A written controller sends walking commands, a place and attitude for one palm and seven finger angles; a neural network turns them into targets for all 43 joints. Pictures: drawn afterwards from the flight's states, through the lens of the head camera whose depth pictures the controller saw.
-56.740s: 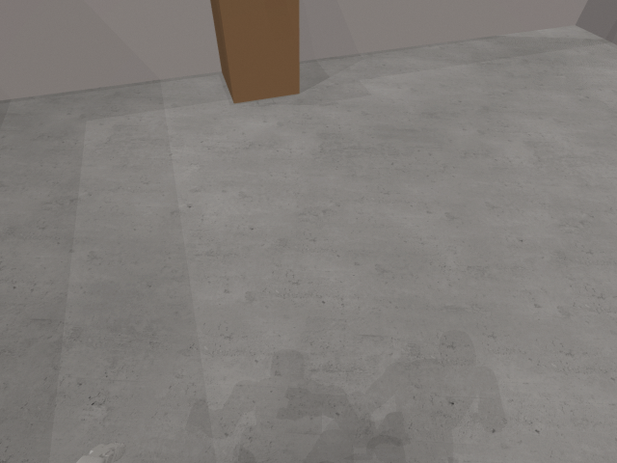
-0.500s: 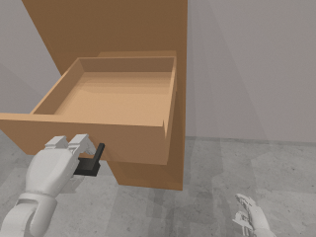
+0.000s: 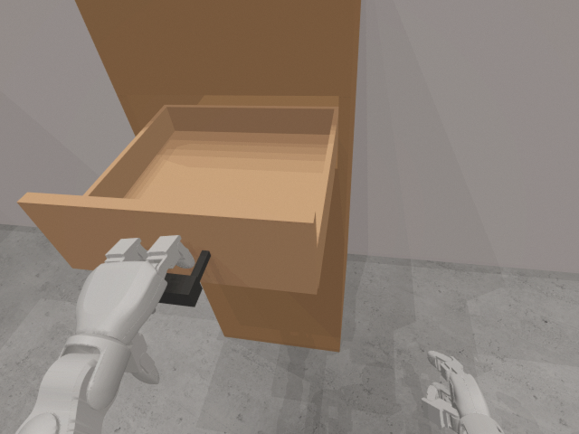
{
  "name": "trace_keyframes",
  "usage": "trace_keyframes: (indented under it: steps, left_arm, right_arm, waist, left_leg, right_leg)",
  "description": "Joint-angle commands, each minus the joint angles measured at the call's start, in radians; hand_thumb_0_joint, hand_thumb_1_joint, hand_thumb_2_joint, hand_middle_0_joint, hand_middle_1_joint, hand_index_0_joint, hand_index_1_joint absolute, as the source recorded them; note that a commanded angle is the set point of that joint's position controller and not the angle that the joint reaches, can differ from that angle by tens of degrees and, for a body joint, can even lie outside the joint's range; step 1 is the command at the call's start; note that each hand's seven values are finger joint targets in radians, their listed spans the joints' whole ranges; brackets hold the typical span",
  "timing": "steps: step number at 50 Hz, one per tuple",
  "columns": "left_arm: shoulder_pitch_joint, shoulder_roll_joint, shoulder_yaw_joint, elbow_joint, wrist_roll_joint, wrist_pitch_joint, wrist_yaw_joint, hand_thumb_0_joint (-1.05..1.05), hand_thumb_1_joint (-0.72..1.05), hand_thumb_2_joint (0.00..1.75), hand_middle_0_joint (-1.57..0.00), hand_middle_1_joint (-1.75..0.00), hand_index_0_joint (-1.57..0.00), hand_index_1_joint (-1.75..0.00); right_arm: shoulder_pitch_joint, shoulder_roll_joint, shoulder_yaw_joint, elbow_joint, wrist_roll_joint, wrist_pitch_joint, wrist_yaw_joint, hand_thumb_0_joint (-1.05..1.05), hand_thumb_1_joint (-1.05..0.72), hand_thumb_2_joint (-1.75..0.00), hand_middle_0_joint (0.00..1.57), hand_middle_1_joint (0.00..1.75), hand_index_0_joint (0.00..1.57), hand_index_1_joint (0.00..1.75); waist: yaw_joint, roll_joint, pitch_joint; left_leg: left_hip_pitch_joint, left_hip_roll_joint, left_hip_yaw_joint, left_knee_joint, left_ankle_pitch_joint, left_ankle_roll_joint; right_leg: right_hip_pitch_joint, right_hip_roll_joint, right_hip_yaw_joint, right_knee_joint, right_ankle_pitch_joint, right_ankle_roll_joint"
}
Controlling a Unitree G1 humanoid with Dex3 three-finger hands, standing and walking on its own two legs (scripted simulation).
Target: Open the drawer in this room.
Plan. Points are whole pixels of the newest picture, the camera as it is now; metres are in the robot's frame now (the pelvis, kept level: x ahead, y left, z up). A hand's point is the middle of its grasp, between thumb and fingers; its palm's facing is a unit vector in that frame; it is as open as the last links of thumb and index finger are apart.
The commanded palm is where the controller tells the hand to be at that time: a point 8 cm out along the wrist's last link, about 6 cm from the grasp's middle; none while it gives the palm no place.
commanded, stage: lift the hand off the handle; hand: left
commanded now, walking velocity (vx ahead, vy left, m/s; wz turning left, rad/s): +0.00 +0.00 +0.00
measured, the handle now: (159, 270) +0.26 +0.21 +0.13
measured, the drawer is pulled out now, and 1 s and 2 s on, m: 0.30 0.28 0.28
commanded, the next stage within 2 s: draw the hand back to the body in 1.40 s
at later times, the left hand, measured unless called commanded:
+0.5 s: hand (153, 289) +0.23 +0.21 +0.13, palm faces +0.09 -0.12 -0.99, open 13.5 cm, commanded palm +0.21 +0.21 +0.22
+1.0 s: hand (122, 225) +0.25 +0.22 +0.23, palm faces +0.25 -0.08 -0.96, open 13.6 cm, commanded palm +0.21 +0.22 +0.29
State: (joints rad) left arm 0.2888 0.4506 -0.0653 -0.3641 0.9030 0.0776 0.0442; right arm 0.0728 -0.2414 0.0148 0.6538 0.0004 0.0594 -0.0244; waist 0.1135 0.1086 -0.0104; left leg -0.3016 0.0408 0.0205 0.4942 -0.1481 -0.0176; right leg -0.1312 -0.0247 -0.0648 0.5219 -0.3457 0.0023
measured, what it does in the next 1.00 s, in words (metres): stands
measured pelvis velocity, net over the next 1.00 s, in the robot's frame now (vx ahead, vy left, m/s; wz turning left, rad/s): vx -0.02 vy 0.00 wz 0.01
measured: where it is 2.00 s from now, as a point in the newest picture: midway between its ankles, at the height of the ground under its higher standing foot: outside the picture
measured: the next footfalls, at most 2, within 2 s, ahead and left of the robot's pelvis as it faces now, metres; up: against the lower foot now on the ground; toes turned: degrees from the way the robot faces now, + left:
none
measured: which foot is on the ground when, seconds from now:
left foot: down 0.00-1.00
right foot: down 0.00-1.00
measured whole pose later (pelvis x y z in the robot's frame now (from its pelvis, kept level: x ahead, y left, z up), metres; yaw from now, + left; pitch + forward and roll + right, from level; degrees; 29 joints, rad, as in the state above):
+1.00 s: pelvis -0.02 +0.00 +0.00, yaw +1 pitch -5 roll +0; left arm -0.12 0.61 -0.03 -0.35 0.75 0.16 -0.16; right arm 0.02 -0.25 0.06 0.67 0.04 0.04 -0.01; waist 0.13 0.14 0.00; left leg -0.24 0.04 0.01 0.41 -0.08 -0.02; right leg -0.08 -0.02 -0.07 0.47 -0.30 0.00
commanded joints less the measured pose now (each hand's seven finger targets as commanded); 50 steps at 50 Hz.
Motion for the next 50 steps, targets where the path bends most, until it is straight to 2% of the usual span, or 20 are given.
trace_keyframes:
  steps: [1, 3, 5, 8, 14, 18, 21, 23, 24, 28, 29, 33, 34, 37, 38, 42, 43, 44, 48, 50]
  left_arm:
    - [-0.21, 0.151, 0.086, -0.127, 0.006, -0.007, 0.017, 0.0, -0.5, 0.3, -0.3, -1.2, -0.3, -1.2]
    - [-0.239, 0.201, 0.133, -0.113, -0.003, -0.003, 0.015, 0.0, -0.5, 0.3, -0.3, -1.2, -0.3, -1.2]
    - [-0.263, 0.134, 0.067, -0.063, 0.002, -0.007, 0.007, 0.0, -0.5, 0.3, -0.3, -1.2, -0.3, -1.2]
    - [-0.357, 0.229, 0.133, -0.152, -0.01, -0.02, 0.009, 0.0, -0.5, 0.3, -0.3, -1.2, -0.3, -1.2]
    - [-0.436, 0.169, 0.069, -0.199, -0.028, -0.03, -0.009, 0.0, -0.5, 0.3, -0.3, -1.2, -0.3, -1.2]
    - [-0.467, 0.227, 0.125, -0.232, -0.048, -0.029, -0.006, 0.0, -0.5, 0.3, -0.3, -1.2, -0.3, -1.2]
    - [-0.532, 0.199, 0.086, -0.178, -0.036, -0.009, -0.012, 0.0, -0.5, 0.3, -0.3, -1.2, -0.3, -1.2]
    - [-0.573, 0.258, 0.14, -0.224, -0.053, -0.003, -0.016, 0.0, -0.5, 0.3, -0.3, -1.2, -0.3, -1.2]
    - [-0.59, 0.229, 0.099, -0.219, -0.043, -0.004, -0.023, 0.0, -0.5, 0.3, -0.3, -1.2, -0.3, -1.2]
    - [-0.638, 0.264, 0.137, -0.251, -0.074, 0.0, -0.033, 0.0, -0.5, 0.3, -0.3, -1.2, -0.3, -1.2]
    - [-0.655, 0.228, 0.09, -0.227, -0.065, 0.002, -0.04, 0.0, -0.5, 0.3, -0.3, -1.2, -0.3, -1.2]
    - [-0.704, 0.321, 0.18, -0.226, -0.089, 0.019, -0.052, 0.0, -0.5, 0.3, -0.3, -1.2, -0.3, -1.2]
    - [-0.72, 0.291, 0.142, -0.224, -0.082, 0.018, -0.06, 0.0, -0.5, 0.3, -0.3, -1.2, -0.3, -1.2]
    - [-0.75, 0.311, 0.161, -0.198, -0.095, 0.028, -0.075, 0.0, -0.5, 0.3, -0.3, -1.2, -0.3, -1.2]
    - [-0.741, 0.357, 0.218, -0.217, -0.113, 0.033, -0.08, 0.0, -0.5, 0.3, -0.3, -1.2, -0.3, -1.2]
    - [-0.738, 0.375, 0.233, -0.205, -0.128, 0.038, -0.111, 0.0, -0.5, 0.3, -0.3, -1.2, -0.3, -1.2]
    - [-0.736, 0.409, 0.274, -0.228, -0.143, 0.045, -0.117, 0.0, -0.5, 0.3, -0.3, -1.2, -0.3, -1.2]
    - [-0.744, 0.352, 0.212, -0.195, -0.139, 0.05, -0.132, 0.0, -0.5, 0.3, -0.3, -1.2, -0.3, -1.2]
    - [-0.744, 0.385, 0.24, -0.138, -0.154, 0.094, -0.17, 0.0, -0.5, 0.3, -0.3, -1.2, -0.3, -1.2]
    - [-0.757, 0.315, 0.16, -0.056, -0.141, 0.128, -0.203, 0.0, -0.5, 0.3, -0.3, -1.2, -0.3, -1.2]
  right_arm:
    - [-0.191, -0.078, -0.018, -0.168, 0.003, -0.051, -0.009, 0.0, -0.9, -0.9, 0.2, 0.3, 0.2, 0.3]
    - [-0.208, -0.082, -0.013, -0.169, 0.013, -0.054, -0.013, 0.0, -0.9, -0.9, 0.2, 0.3, 0.2, 0.3]
    - [-0.192, -0.071, -0.015, -0.155, 0.008, -0.052, -0.015, 0.0, -0.9, -0.9, 0.2, 0.3, 0.2, 0.3]
    - [-0.22, -0.079, -0.01, -0.168, 0.014, -0.063, -0.022, 0.0, -0.9, -0.9, 0.2, 0.3, 0.2, 0.3]
    - [-0.226, -0.062, 0.0, -0.173, 0.014, -0.084, -0.016, 0.0, -0.9, -0.9, 0.2, 0.3, 0.2, 0.3]
    - [-0.235, -0.068, -0.005, -0.172, 0.02, -0.095, -0.017, 0.0, -0.9, -0.9, 0.2, 0.3, 0.2, 0.3]
    - [-0.23, -0.068, -0.002, -0.155, 0.018, -0.087, -0.013, 0.0, -0.9, -0.9, 0.2, 0.3, 0.2, 0.3]
    - [-0.247, -0.071, -0.001, -0.163, 0.03, -0.097, -0.012, 0.0, -0.9, -0.9, 0.2, 0.3, 0.2, 0.3]
    - [-0.25, -0.062, 0.008, -0.162, 0.022, -0.1, -0.01, 0.0, -0.9, -0.9, 0.2, 0.3, 0.2, 0.3]
    - [-0.26, -0.067, 0.005, -0.163, 0.035, -0.104, -0.009, 0.0, -0.9, -0.9, 0.2, 0.3, 0.2, 0.3]
    - [-0.258, -0.058, 0.013, -0.159, 0.028, -0.106, -0.007, 0.0, -0.9, -0.9, 0.2, 0.3, 0.2, 0.3]
    - [-0.267, -0.073, 0.01, -0.157, 0.039, -0.106, -0.007, 0.0, -0.9, -0.9, 0.2, 0.3, 0.2, 0.3]
    - [-0.268, -0.063, 0.018, -0.158, 0.03, -0.107, -0.006, 0.0, -0.9, -0.9, 0.2, 0.3, 0.2, 0.3]
    - [-0.269, -0.071, 0.014, -0.15, 0.033, -0.095, -0.004, 0.0, -0.9, -0.9, 0.2, 0.3, 0.2, 0.3]
    - [-0.28, -0.074, 0.014, -0.159, 0.044, -0.102, -0.001, 0.0, -0.9, -0.9, 0.2, 0.3, 0.2, 0.3]
    - [-0.278, -0.078, 0.014, -0.16, 0.036, -0.088, 0.004, 0.0, -0.9, -0.9, 0.2, 0.3, 0.2, 0.3]
    - [-0.29, -0.085, 0.015, -0.166, 0.046, -0.094, 0.006, 0.0, -0.9, -0.9, 0.2, 0.3, 0.2, 0.3]
    - [-0.288, -0.072, 0.024, -0.165, 0.039, -0.092, 0.011, 0.0, -0.9, -0.9, 0.2, 0.3, 0.2, 0.3]
    - [-0.3, -0.093, 0.018, -0.168, 0.055, -0.077, 0.016, 0.0, -0.9, -0.9, 0.2, 0.3, 0.2, 0.3]
    - [-0.29, -0.088, 0.023, -0.166, 0.055, -0.063, 0.018, 0.0, -0.9, -0.9, 0.2, 0.3, 0.2, 0.3]
  waist:
    - [-0.019, -0.094, -0.098]
    - [-0.016, -0.082, -0.093]
    - [-0.03, -0.105, -0.068]
    - [-0.013, -0.047, -0.135]
    - [-0.017, -0.03, -0.149]
    - [-0.011, -0.027, -0.158]
    - [-0.016, -0.042, -0.135]
    - [-0.009, -0.018, -0.178]
    - [-0.007, -0.024, -0.183]
    - [-0.01, -0.006, -0.191]
    - [-0.01, -0.012, -0.189]
    - [-0.004, -0.021, -0.196]
    - [0.003, -0.024, -0.218]
    - [-0.004, -0.021, -0.183]
    - [0.004, 0.002, -0.2]
    - [0.011, -0.041, -0.207]
    - [0.013, 0.005, -0.222]
    - [0.007, -0.021, -0.209]
    - [0.006, -0.029, -0.167]
    - [-0.004, -0.082, -0.12]
  left_leg:
    - [0.196, -0.06, 0.025, -0.058, 0.027, 0.033]
    - [0.193, -0.055, 0.02, -0.061, 0.007, 0.03]
    - [0.187, -0.059, 0.021, -0.071, -0.006, 0.031]
    - [0.218, -0.059, 0.014, -0.075, 0.0, 0.03]
    - [0.244, -0.061, 0.014, -0.093, 0.01, 0.028]
    - [0.262, -0.055, 0.008, -0.1, 0.009, 0.026]
    - [0.255, -0.056, 0.009, -0.119, -0.004, 0.023]
    - [0.273, -0.051, 0.005, -0.122, -0.004, 0.022]
    - [0.271, -0.058, 0.011, -0.122, 0.004, 0.022]
    - [0.286, -0.051, 0.0, -0.128, 0.006, 0.02]
    - [0.279, -0.057, 0.008, -0.134, -0.002, 0.019]
    - [0.281, -0.05, -0.002, -0.136, -0.001, 0.019]
    - [0.283, -0.06, 0.009, -0.134, 0.021, 0.022]
    - [0.277, -0.058, 0.008, -0.13, 0.025, 0.02]
    - [0.276, -0.05, 0.004, -0.134, 0.02, 0.017]
    - [0.269, -0.058, 0.013, -0.119, 0.07, 0.022]
    - [0.268, -0.054, 0.011, -0.118, 0.066, 0.018]
    - [0.252, -0.061, 0.016, -0.124, 0.059, 0.018]
    - [0.225, -0.051, 0.014, -0.125, 0.029, 0.015]
    - [0.196, -0.055, 0.015, -0.135, 0.004, 0.018]
  right_leg:
    - [-0.154, 0.041, 0.011, -0.15, 0.133, 0.0]
    - [-0.149, 0.047, 0.018, -0.154, 0.109, -0.005]
    - [-0.165, 0.044, 0.008, -0.163, 0.083, -0.001]
    - [-0.129, 0.045, 0.022, -0.16, 0.089, -0.008]
    - [-0.132, 0.045, 0.006, -0.161, 0.072, -0.008]
    - [-0.113, 0.049, 0.011, -0.172, 0.082, -0.01]
    - [-0.124, 0.048, 0.005, -0.181, 0.065, -0.007]
    - [-0.095, 0.053, 0.011, -0.175, 0.07, -0.013]
    - [-0.102, 0.047, 0.007, -0.173, 0.061, -0.011]
    - [-0.089, 0.053, 0.008, -0.173, 0.078, -0.014]
    - [-0.1, 0.047, 0.004, -0.174, 0.059, -0.011]
    - [-0.076, 0.051, 0.012, -0.182, 0.074, -0.013]
    - [-0.07, 0.043, 0.011, -0.18, 0.077, -0.01]
    - [-0.084, 0.041, 0.013, -0.196, 0.084, -0.005]
    - [-0.066, 0.047, 0.016, -0.188, 0.087, -0.012]
    - [-0.054, 0.035, 0.016, -0.187, 0.14, -0.002]
    - [-0.041, 0.04, 0.023, -0.179, 0.142, -0.008]
    - [-0.051, 0.035, 0.011, -0.176, 0.123, -0.003]
    - [-0.067, 0.037, 0.022, -0.181, 0.112, -0.002]
    - [-0.092, 0.035, 0.014, -0.184, 0.081, 0.006]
